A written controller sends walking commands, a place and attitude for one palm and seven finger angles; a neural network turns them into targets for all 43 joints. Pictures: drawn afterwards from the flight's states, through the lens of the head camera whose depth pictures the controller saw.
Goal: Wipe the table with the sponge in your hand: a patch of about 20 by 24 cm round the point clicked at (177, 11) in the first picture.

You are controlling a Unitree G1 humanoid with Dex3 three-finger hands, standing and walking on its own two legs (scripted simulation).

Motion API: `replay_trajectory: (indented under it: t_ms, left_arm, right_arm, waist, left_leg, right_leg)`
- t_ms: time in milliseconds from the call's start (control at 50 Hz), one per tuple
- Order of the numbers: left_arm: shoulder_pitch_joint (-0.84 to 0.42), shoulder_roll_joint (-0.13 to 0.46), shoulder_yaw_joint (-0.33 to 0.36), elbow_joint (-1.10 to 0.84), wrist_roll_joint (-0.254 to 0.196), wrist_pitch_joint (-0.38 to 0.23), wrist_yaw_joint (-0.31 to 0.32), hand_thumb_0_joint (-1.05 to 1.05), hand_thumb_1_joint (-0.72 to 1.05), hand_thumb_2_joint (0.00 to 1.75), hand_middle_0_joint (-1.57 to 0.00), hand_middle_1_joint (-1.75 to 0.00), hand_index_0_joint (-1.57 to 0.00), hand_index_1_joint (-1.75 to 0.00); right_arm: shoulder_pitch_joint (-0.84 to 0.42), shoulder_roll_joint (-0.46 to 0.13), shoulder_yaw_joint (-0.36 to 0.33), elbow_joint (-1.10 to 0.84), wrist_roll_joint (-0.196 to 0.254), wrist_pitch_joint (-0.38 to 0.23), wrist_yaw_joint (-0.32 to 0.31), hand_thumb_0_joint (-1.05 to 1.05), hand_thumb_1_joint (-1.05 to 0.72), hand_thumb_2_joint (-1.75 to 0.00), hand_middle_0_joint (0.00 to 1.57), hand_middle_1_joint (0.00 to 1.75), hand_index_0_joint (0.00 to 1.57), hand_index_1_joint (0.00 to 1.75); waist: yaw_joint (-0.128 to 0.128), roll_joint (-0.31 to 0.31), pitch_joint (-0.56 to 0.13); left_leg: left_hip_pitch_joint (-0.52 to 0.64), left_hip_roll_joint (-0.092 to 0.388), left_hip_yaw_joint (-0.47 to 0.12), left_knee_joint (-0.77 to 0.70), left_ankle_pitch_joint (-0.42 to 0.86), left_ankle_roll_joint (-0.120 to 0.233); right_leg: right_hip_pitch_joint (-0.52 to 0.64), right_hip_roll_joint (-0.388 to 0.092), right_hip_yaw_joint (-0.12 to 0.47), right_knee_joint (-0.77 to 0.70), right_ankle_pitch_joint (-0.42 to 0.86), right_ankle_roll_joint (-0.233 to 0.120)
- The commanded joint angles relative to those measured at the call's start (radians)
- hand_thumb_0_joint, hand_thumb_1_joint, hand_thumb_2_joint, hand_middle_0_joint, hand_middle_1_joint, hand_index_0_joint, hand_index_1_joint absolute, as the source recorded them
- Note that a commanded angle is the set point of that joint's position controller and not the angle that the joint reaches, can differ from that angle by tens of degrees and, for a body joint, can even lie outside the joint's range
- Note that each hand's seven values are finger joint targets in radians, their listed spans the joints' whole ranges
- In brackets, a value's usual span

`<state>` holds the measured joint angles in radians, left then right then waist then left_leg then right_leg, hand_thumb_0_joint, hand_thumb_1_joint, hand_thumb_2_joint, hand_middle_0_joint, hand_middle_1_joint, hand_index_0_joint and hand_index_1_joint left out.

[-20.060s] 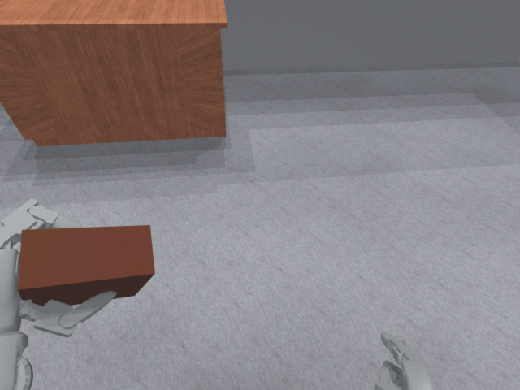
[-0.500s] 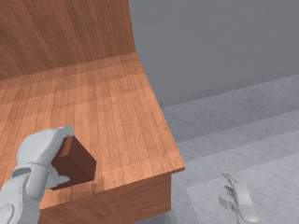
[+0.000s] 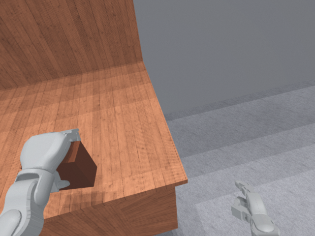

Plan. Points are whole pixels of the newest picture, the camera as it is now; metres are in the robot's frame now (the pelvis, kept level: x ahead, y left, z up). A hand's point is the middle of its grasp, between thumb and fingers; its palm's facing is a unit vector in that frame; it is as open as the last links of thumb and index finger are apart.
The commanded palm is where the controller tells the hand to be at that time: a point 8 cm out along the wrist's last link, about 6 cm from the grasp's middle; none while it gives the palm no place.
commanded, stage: turn the palm down, sponge in hand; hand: left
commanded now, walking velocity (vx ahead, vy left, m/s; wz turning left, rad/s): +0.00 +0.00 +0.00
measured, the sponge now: (67, 171) +0.22 +0.28 +0.07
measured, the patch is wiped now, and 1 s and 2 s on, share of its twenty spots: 0.00 0.00 0.00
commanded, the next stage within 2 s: move the sponge above the wiping area in 0.14 s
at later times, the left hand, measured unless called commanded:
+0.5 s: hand (51, 151) +0.23 +0.30 +0.13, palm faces +0.12 -0.04 -0.99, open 9.9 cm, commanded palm +0.20 +0.28 +0.18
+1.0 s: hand (54, 157) +0.23 +0.31 +0.10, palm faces +0.09 -0.11 -0.99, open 9.9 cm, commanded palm +0.20 +0.28 +0.16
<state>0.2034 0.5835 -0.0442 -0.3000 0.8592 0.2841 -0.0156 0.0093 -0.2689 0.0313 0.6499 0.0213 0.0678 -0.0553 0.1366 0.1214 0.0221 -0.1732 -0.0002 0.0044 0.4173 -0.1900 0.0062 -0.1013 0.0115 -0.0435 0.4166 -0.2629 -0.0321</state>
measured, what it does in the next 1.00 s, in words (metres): stands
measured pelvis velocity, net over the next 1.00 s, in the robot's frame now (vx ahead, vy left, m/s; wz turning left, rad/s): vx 0.01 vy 0.01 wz -0.01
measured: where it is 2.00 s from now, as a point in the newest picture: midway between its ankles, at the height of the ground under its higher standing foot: outside the picture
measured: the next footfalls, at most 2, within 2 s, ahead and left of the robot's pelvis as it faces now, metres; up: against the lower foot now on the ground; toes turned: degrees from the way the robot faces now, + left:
none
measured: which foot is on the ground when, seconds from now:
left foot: down 0.00-1.00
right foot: down 0.00-1.00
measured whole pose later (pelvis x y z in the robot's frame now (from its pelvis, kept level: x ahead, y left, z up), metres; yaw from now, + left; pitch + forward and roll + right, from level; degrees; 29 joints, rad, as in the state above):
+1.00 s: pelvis +0.01 +0.01 +0.00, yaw -1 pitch -2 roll +0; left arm 0.17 0.48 -0.01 -0.21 0.84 0.47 0.04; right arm 0.01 -0.26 0.03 0.66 0.05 0.09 -0.03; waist 0.11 0.12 0.00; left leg -0.17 -0.01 0.02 0.41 -0.20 0.02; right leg -0.11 0.00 -0.02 0.41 -0.26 -0.01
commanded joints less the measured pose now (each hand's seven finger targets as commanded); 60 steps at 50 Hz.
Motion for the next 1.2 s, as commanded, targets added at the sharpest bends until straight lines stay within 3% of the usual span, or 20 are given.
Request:
replay_trajectory:
  t_ms: [0, 40, 140, 180, 220, 280, 320, 340, 420, 440, 560, 640, 720, 740, 820, 840, 940, 1000, 1120, 1180]
  left_arm:
    - [-0.225, 0.228, 0.284, -0.097, -0.020, 0.048, 0.107, 0.00, 0.10, 1.30, -1.20, -1.60, -1.20, -1.60]
    - [-0.202, 0.139, 0.204, -0.091, -0.049, 0.092, 0.084, 0.00, 0.10, 1.30, -1.20, -1.60, -1.20, -1.60]
    - [-0.178, 0.101, 0.085, -0.155, -0.045, 0.144, -0.006, 0.00, 0.10, 1.30, -1.20, -1.60, -1.20, -1.60]
    - [-0.187, 0.156, 0.117, -0.192, -0.022, 0.126, -0.021, 0.00, 0.10, 1.30, -1.20, -1.60, -1.20, -1.60]
    - [-0.240, 0.301, 0.235, -0.266, 0.034, 0.097, -0.009, 0.00, 0.10, 1.30, -1.20, -1.60, -1.20, -1.60]
    - [-0.227, 0.272, 0.265, -0.247, 0.043, 0.025, 0.040, 0.00, 0.10, 1.30, -1.20, -1.60, -1.20, -1.60]
    - [-0.191, 0.347, 0.366, -0.206, 0.040, 0.017, 0.084, 0.00, 0.10, 1.30, -1.20, -1.60, -1.20, -1.60]
    - [-0.199, 0.261, 0.307, -0.181, 0.026, 0.021, 0.096, 0.00, 0.10, 1.30, -1.20, -1.60, -1.20, -1.60]
    - [-0.149, 0.238, 0.310, -0.054, -0.025, 0.086, 0.112, 0.00, 0.10, 1.30, -1.20, -1.60, -1.20, -1.60]
    - [-0.168, 0.178, 0.240, -0.051, -0.041, 0.106, 0.094, 0.00, 0.10, 1.30, -1.20, -1.60, -1.20, -1.60]
    - [-0.199, 0.129, 0.093, -0.145, -0.031, 0.117, -0.010, 0.00, 0.10, 1.30, -1.20, -1.60, -1.20, -1.60]
    - [-0.259, 0.198, 0.164, -0.245, 0.020, 0.007, 0.010, 0.00, 0.10, 1.30, -1.20, -1.60, -1.20, -1.60]
    - [-0.264, 0.294, 0.298, -0.185, 0.080, -0.037, 0.107, 0.00, 0.10, 1.30, -1.20, -1.60, -1.20, -1.60]
    - [-0.284, 0.195, 0.225, -0.169, 0.077, -0.028, 0.127, 0.00, 0.10, 1.30, -1.20, -1.60, -1.20, -1.60]
    - [-0.197, 0.191, 0.267, -0.052, 0.032, 0.069, 0.168, 0.00, 0.10, 1.30, -1.20, -1.60, -1.20, -1.60]
    - [-0.193, 0.109, 0.194, -0.066, 0.006, 0.090, 0.157, 0.00, 0.10, 1.30, -1.20, -1.60, -1.20, -1.60]
    - [-0.110, 0.004, 0.039, -0.123, -0.018, 0.177, 0.064, 0.00, 0.10, 1.30, -1.20, -1.60, -1.20, -1.60]
    - [-0.182, 0.073, 0.046, -0.131, 0.016, 0.166, 0.025, 0.00, 0.10, 1.30, -1.20, -1.60, -1.20, -1.60]
    - [-0.344, 0.202, 0.165, -0.185, 0.102, 0.027, 0.094, 0.00, 0.10, 1.30, -1.20, -1.60, -1.20, -1.60]
    - [-0.391, 0.134, 0.126, -0.084, 0.117, 0.013, 0.139, 0.00, 0.10, 1.30, -1.20, -1.60, -1.20, -1.60]
  right_arm:
    - [-0.197, -0.088, -0.042, -0.158, 0.020, -0.044, 0.013, 0.00, -0.90, -0.90, 0.20, 0.30, 0.20, 0.30]
    - [-0.224, -0.095, -0.041, -0.168, 0.027, -0.047, 0.015, 0.00, -0.90, -0.90, 0.20, 0.30, 0.20, 0.30]
    - [-0.235, -0.102, -0.031, -0.202, 0.034, -0.058, 0.006, 0.00, -0.90, -0.90, 0.20, 0.30, 0.20, 0.30]
    - [-0.219, -0.103, -0.034, -0.205, 0.024, -0.058, -0.001, 0.00, -0.90, -0.90, 0.20, 0.30, 0.20, 0.30]
    - [-0.233, -0.109, -0.033, -0.198, 0.008, -0.057, -0.004, 0.00, -0.90, -0.90, 0.20, 0.30, 0.20, 0.30]
    - [-0.172, -0.086, -0.043, -0.194, 0.001, -0.062, -0.007, 0.00, -0.90, -0.90, 0.20, 0.30, 0.20, 0.30]
    - [-0.175, -0.092, -0.046, -0.173, 0.000, -0.057, -0.002, 0.00, -0.90, -0.90, 0.20, 0.30, 0.20, 0.30]
    - [-0.165, -0.078, -0.048, -0.177, 0.007, -0.056, 0.001, 0.00, -0.90, -0.90, 0.20, 0.30, 0.20, 0.30]
    - [-0.199, -0.102, -0.053, -0.154, 0.028, -0.046, 0.012, 0.00, -0.90, -0.90, 0.20, 0.30, 0.20, 0.30]
    - [-0.201, -0.103, -0.045, -0.167, 0.030, -0.045, 0.013, 0.00, -0.90, -0.90, 0.20, 0.30, 0.20, 0.30]
    - [-0.206, -0.106, -0.040, -0.201, 0.031, -0.066, -0.009, 0.00, -0.90, -0.90, 0.20, 0.30, 0.20, 0.30]
    - [-0.169, -0.088, -0.043, -0.199, 0.004, -0.089, -0.022, 0.00, -0.90, -0.90, 0.20, 0.30, 0.20, 0.30]
    - [-0.156, -0.096, -0.054, -0.155, -0.005, -0.076, -0.013, 0.00, -0.90, -0.90, 0.20, 0.30, 0.20, 0.30]
    - [-0.143, -0.077, -0.052, -0.164, 0.001, -0.075, -0.007, 0.00, -0.90, -0.90, 0.20, 0.30, 0.20, 0.30]
    - [-0.200, -0.095, -0.055, -0.141, 0.018, -0.048, 0.016, 0.00, -0.90, -0.90, 0.20, 0.30, 0.20, 0.30]
    - [-0.197, -0.089, -0.053, -0.156, 0.023, -0.044, 0.020, 0.00, -0.90, -0.90, 0.20, 0.30, 0.20, 0.30]
    - [-0.238, -0.097, -0.042, -0.193, 0.035, -0.033, 0.027, 0.00, -0.90, -0.90, 0.20, 0.30, 0.20, 0.30]
    - [-0.217, -0.103, -0.038, -0.188, 0.025, -0.031, 0.017, 0.00, -0.90, -0.90, 0.20, 0.30, 0.20, 0.30]
    - [-0.186, -0.088, -0.042, -0.162, -0.001, -0.048, -0.005, 0.00, -0.90, -0.90, 0.20, 0.30, 0.20, 0.30]
    - [-0.170, -0.085, -0.046, -0.137, 0.002, -0.050, -0.003, 0.00, -0.90, -0.90, 0.20, 0.30, 0.20, 0.30]
  waist:
    - [-0.001, -0.036, -0.167]
    - [-0.016, -0.044, -0.148]
    - [-0.039, -0.074, -0.146]
    - [-0.039, -0.106, -0.179]
    - [-0.014, -0.086, -0.255]
    - [-0.015, -0.093, -0.279]
    - [0.011, -0.068, -0.249]
    - [-0.003, -0.070, -0.238]
    - [-0.005, -0.031, -0.127]
    - [-0.014, -0.042, -0.138]
    - [-0.055, -0.062, -0.166]
    - [-0.039, -0.080, -0.270]
    - [-0.001, -0.017, -0.249]
    - [-0.016, -0.021, -0.252]
    - [0.012, -0.001, -0.200]
    - [-0.002, -0.020, -0.212]
    - [-0.031, -0.057, -0.180]
    - [-0.045, -0.109, -0.165]
    - [-0.022, -0.020, -0.228]
    - [-0.029, -0.004, -0.219]
  left_leg:
    - [0.081, -0.029, -0.045, -0.031, 0.210, 0.027]
    - [0.074, -0.024, -0.024, -0.032, 0.203, 0.030]
    - [0.058, -0.037, -0.018, -0.031, 0.191, 0.046]
    - [0.070, -0.041, -0.019, -0.023, 0.209, 0.054]
    - [0.109, -0.046, -0.026, -0.005, 0.251, 0.054]
    - [0.123, -0.040, -0.016, 0.009, 0.298, 0.053]
    - [0.119, -0.044, -0.028, 0.008, 0.295, 0.044]
    - [0.110, -0.037, -0.019, 0.005, 0.294, 0.045]
    - [0.063, -0.033, -0.020, -0.021, 0.228, 0.030]
    - [0.049, -0.030, -0.011, -0.027, 0.213, 0.033]
    - [0.069, -0.040, -0.015, -0.027, 0.180, 0.054]
    - [0.139, -0.034, -0.018, -0.003, 0.242, 0.065]
    - [0.142, -0.027, -0.053, -0.019, 0.279, 0.043]
    - [0.134, -0.019, -0.040, -0.016, 0.286, 0.042]
    - [0.092, -0.017, -0.045, -0.045, 0.254, 0.021]
    - [0.083, -0.010, -0.029, -0.048, 0.252, 0.023]
    - [0.074, -0.017, -0.028, -0.052, 0.243, 0.034]
    - [0.073, -0.021, -0.036, -0.056, 0.193, 0.047]
    - [0.142, -0.013, -0.066, -0.055, 0.185, 0.047]
    - [0.139, -0.016, -0.062, -0.051, 0.191, 0.034]
  right_leg:
    - [-0.012, 0.005, 0.097, -0.085, 0.183, -0.029]
    - [-0.017, -0.001, 0.082, -0.080, 0.201, -0.020]
    - [-0.016, -0.010, 0.087, -0.061, 0.237, -0.007]
    - [0.005, -0.012, 0.098, -0.052, 0.264, -0.004]
    - [0.033, -0.003, 0.135, -0.041, 0.293, -0.017]
    - [0.053, -0.006, 0.105, -0.035, 0.349, -0.017]
    - [0.043, 0.008, 0.154, -0.050, 0.341, -0.035]
    - [0.038, 0.000, 0.114, -0.045, 0.335, -0.027]
    - [-0.009, 0.007, 0.130, -0.069, 0.255, -0.028]
    - [-0.002, -0.006, 0.087, -0.063, 0.250, -0.014]
    - [-0.012, -0.009, 0.084, -0.055, 0.228, -0.004]
    - [0.000, -0.001, 0.071, -0.045, 0.260, -0.008]
    - [-0.006, 0.025, 0.110, -0.057, 0.238, -0.043]
    - [-0.009, 0.013, 0.063, -0.044, 0.241, -0.034]
    - [0.000, 0.019, 0.088, -0.054, 0.211, -0.045]
    - [0.012, 0.007, 0.044, -0.044, 0.226, -0.030]
    - [0.014, 0.000, 0.047, -0.044, 0.254, -0.021]
    - [-0.015, 0.002, 0.059, -0.056, 0.209, -0.015]
    - [-0.019, 0.031, 0.088, -0.062, 0.134, -0.041]
    - [-0.046, 0.029, 0.062, -0.066, 0.133, -0.044]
